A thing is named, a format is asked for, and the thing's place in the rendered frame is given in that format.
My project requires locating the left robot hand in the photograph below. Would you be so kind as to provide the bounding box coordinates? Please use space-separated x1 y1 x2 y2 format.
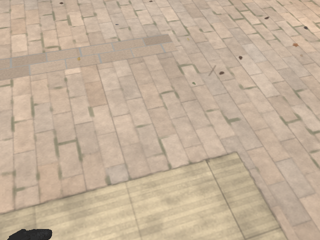
7 229 52 240

